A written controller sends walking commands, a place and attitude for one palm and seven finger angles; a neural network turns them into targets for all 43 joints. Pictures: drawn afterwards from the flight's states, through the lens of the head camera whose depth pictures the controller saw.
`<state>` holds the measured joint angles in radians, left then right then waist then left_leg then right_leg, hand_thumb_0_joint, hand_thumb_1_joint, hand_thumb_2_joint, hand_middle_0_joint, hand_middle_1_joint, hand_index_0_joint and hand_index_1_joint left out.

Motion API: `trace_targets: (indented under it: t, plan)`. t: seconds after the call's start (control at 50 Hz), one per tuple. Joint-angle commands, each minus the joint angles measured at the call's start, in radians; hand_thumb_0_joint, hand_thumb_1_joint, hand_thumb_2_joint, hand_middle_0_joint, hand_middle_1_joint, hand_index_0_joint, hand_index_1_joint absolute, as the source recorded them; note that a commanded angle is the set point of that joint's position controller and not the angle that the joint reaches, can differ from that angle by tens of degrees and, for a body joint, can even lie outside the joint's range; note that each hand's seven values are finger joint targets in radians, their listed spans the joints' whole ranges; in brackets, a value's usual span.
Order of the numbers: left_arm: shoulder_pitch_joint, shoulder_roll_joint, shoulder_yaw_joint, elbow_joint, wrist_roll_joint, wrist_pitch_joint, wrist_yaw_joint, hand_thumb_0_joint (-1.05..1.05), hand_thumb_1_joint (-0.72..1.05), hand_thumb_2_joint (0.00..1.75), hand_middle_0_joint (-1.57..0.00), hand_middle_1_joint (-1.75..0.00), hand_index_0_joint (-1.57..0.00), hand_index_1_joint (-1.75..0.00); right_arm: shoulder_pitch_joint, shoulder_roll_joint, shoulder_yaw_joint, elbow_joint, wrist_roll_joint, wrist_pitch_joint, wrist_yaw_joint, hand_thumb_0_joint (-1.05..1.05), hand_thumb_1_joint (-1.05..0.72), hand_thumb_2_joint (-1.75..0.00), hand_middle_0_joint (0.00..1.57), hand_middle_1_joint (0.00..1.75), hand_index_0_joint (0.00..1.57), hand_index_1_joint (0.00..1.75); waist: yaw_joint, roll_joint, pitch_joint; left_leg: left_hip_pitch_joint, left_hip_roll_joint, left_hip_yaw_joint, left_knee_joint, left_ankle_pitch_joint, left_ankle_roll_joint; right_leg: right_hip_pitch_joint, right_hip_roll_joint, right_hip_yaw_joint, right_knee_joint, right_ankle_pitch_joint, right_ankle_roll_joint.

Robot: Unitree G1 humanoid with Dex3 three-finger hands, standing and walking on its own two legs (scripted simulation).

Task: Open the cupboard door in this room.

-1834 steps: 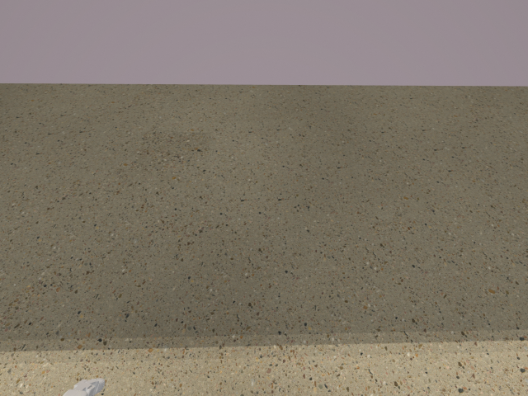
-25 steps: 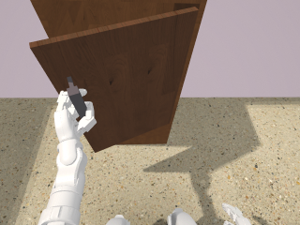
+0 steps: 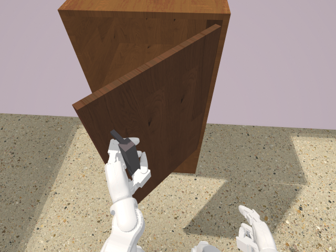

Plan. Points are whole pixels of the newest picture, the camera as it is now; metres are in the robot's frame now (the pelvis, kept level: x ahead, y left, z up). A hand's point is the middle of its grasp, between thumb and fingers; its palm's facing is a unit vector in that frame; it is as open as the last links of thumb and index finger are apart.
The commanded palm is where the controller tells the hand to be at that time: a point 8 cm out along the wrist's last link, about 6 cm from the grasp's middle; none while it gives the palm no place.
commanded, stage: open thumb and fingers to let go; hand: left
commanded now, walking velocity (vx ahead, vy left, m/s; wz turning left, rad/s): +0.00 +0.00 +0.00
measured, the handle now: (126, 155) +0.33 +0.12 +0.05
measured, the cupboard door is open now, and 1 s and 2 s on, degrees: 49 48 48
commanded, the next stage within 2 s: slide the hand sideways off the handle in 0.72 s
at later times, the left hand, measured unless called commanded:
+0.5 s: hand (137, 169) +0.29 +0.09 +0.05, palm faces +0.35 -0.94 +0.01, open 13.5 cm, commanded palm +0.25 +0.13 +0.05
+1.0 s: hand (131, 183) +0.26 +0.10 +0.05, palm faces -0.14 -0.99 -0.08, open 16.1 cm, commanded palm +0.24 +0.14 +0.05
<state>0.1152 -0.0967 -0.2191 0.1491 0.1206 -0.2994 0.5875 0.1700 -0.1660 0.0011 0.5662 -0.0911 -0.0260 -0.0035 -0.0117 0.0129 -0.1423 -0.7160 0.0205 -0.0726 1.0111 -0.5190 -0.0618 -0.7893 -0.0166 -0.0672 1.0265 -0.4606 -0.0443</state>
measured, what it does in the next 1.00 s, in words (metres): stands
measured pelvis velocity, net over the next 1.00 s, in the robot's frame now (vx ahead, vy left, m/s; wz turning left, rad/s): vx -0.02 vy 0.03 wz -0.01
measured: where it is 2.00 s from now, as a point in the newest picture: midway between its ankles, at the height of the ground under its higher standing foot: outside the picture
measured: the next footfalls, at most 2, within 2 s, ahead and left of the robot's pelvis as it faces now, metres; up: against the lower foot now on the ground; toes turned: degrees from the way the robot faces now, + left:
none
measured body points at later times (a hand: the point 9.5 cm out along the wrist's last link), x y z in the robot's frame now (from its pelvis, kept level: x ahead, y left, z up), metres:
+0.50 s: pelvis -0.02 +0.00 +0.00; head +0.03 -0.01 +0.45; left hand +0.27 +0.13 +0.05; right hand +0.15 -0.23 -0.10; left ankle -0.01 +0.16 -0.67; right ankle +0.03 -0.09 -0.67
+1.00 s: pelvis -0.02 +0.03 -0.01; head +0.03 +0.02 +0.44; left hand +0.26 +0.15 +0.05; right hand +0.15 -0.19 -0.10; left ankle -0.01 +0.16 -0.67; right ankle +0.03 -0.09 -0.67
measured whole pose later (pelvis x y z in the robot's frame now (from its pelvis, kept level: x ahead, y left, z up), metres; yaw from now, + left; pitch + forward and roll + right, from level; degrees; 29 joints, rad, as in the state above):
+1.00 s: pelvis -0.02 +0.03 -0.01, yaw +0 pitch +11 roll +0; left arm 0.06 0.10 -0.19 0.16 -0.01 -0.36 0.07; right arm 0.21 -0.20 0.01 0.53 -0.03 -0.04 -0.02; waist -0.01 0.02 -0.11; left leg -0.76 0.00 -0.05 1.07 -0.52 -0.02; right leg -0.81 -0.04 -0.04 1.05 -0.43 -0.01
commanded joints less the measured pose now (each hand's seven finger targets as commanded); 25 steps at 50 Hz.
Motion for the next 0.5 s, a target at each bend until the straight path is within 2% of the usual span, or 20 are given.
trace_targets:
  t: [0.0, 0.04, 0.08, 0.1, 0.14, 0.2, 0.26, 0.28, 0.32, 0.36, 0.4, 0.48]
  plan:
    - [-0.206, -0.001, 0.061, -0.179, 0.011, -0.059, 0.009, 0.0, 0.48, 0.72, -0.37, -1.3, -0.37, -1.3, -0.05, -0.085, -0.034, -0.13, 0.007, -0.053, -0.013, 0.0, -0.9, -0.9, 0.2, 0.3, 0.2, 0.3, -0.002, -0.115, -0.26, -0.027, -0.059, 0.077, -0.086, 0.181, 0.061, 0.315, -0.032, 0.114, -0.237, 0.232, 0.037]
    - [-0.201, -0.006, 0.054, -0.192, 0.004, -0.067, -0.007, 0.0, 0.34, 0.66, -0.36, -1.29, -0.36, -1.29, -0.043, -0.084, -0.036, -0.128, 0.009, -0.053, -0.013, 0.0, -0.9, -0.9, 0.2, 0.3, 0.2, 0.3, 0.0, -0.102, -0.273, -0.022, -0.057, 0.077, -0.089, 0.197, 0.06, 0.339, -0.037, 0.117, -0.23, 0.284, 0.039]
    - [-0.192, 0.004, 0.069, -0.183, -0.012, -0.071, -0.023, 0.0, 0.2, 0.6, -0.35, -1.27, -0.35, -1.27, -0.039, -0.088, -0.038, -0.125, 0.01, -0.053, -0.014, 0.0, -0.9, -0.9, 0.2, 0.3, 0.2, 0.3, -0.005, -0.125, -0.268, -0.028, -0.055, 0.075, -0.087, 0.202, 0.059, 0.35, -0.039, 0.118, -0.23, 0.314, 0.045]
    - [-0.176, 0.01, 0.081, -0.169, -0.019, -0.072, -0.031, 0.0, 0.13, 0.57, -0.35, -1.27, -0.35, -1.27, -0.036, -0.09, -0.038, -0.127, 0.012, -0.052, -0.014, 0.0, -0.9, -0.9, 0.2, 0.3, 0.2, 0.3, -0.003, -0.155, -0.258, -0.04, -0.054, 0.069, -0.092, 0.195, 0.059, 0.357, -0.038, 0.12, -0.237, 0.301, 0.045]
    - [-0.213, 0.02, 0.087, -0.183, -0.034, -0.085, -0.045, 0.0, -0.01, 0.51, -0.33, -1.25, -0.33, -1.25, -0.044, -0.094, -0.039, -0.127, 0.013, -0.054, -0.016, 0.0, -0.9, -0.9, 0.2, 0.3, 0.2, 0.3, -0.009, -0.146, -0.251, -0.044, -0.054, 0.071, -0.09, 0.172, 0.06, 0.345, -0.044, 0.13, -0.246, 0.255, 0.049]
    - [-0.201, 0.029, 0.097, -0.179, -0.041, -0.099, -0.055, 0.0, -0.22, 0.42, -0.32, -1.23, -0.32, -1.23, -0.05, -0.096, -0.039, -0.129, 0.015, -0.057, -0.016, 0.0, -0.9, -0.9, 0.2, 0.3, 0.2, 0.3, -0.002, -0.113, -0.238, -0.048, -0.055, 0.072, -0.09, 0.158, 0.061, 0.331, -0.045, 0.143, -0.257, 0.206, 0.044]
    - [-0.227, 0.019, 0.086, -0.165, -0.046, -0.112, -0.058, 0.0, -0.43, 0.33, -0.3, -1.21, -0.3, -1.21, -0.045, -0.098, -0.04, -0.126, 0.016, -0.06, -0.013, 0.0, -0.9, -0.9, 0.2, 0.3, 0.2, 0.3, -0.011, -0.111, -0.211, -0.04, -0.053, 0.072, -0.094, 0.147, 0.062, 0.294, -0.04, 0.126, -0.254, 0.162, 0.039]
    - [-0.231, 0.02, 0.086, -0.169, -0.044, -0.116, -0.056, 0.0, -0.5, 0.3, -0.3, -1.2, -0.3, -1.2, -0.048, -0.101, -0.042, -0.129, 0.016, -0.061, -0.012, 0.0, -0.9, -0.9, 0.2, 0.3, 0.2, 0.3, -0.008, -0.103, -0.222, -0.038, -0.053, 0.076, -0.094, 0.143, 0.063, 0.289, -0.037, 0.122, -0.251, 0.145, 0.037]
    - [-0.245, 0.015, 0.084, -0.143, -0.042, -0.114, -0.051, 0.0, -0.5, 0.3, -0.3, -1.2, -0.3, -1.2, -0.045, -0.102, -0.042, -0.128, 0.016, -0.063, -0.011, 0.0, -0.9, -0.9, 0.2, 0.3, 0.2, 0.3, -0.009, -0.112, -0.205, -0.043, -0.054, 0.072, -0.1, 0.13, 0.064, 0.275, -0.033, 0.11, -0.25, 0.113, 0.034]
    - [-0.263, 0.013, 0.082, -0.15, -0.04, -0.117, -0.044, 0.0, -0.5, 0.3, -0.28, -1.1, -0.28, -1.1, -0.043, -0.102, -0.042, -0.13, 0.015, -0.063, -0.01, 0.0, -0.9, -0.9, 0.2, 0.3, 0.2, 0.3, -0.007, -0.1, -0.225, -0.039, -0.056, 0.074, -0.099, 0.134, 0.064, 0.278, -0.032, 0.11, -0.245, 0.116, 0.032]
    - [-0.257, 0.035, 0.103, -0.139, -0.035, -0.113, -0.037, 0.0, -0.5, 0.3, -0.27, -1.0, -0.27, -1.0, -0.045, -0.106, -0.043, -0.131, 0.017, -0.061, -0.012, 0.0, -0.9, -0.9, 0.2, 0.3, 0.2, 0.3, -0.002, -0.115, -0.232, -0.04, -0.055, 0.074, -0.103, 0.135, 0.065, 0.281, -0.028, 0.103, -0.243, 0.112, 0.029]
    - [-0.266, -0.012, 0.063, -0.137, -0.027, -0.106, -0.025, 0.0, -0.5, 0.3, -0.23, -0.8, -0.23, -0.8, -0.038, -0.104, -0.042, -0.131, 0.014, -0.062, -0.008, 0.0, -0.9, -0.9, 0.2, 0.3, 0.2, 0.3, -0.003, -0.094, -0.233, -0.019, -0.054, 0.074, -0.111, 0.157, 0.064, 0.266, -0.018, 0.071, -0.218, 0.157, 0.024]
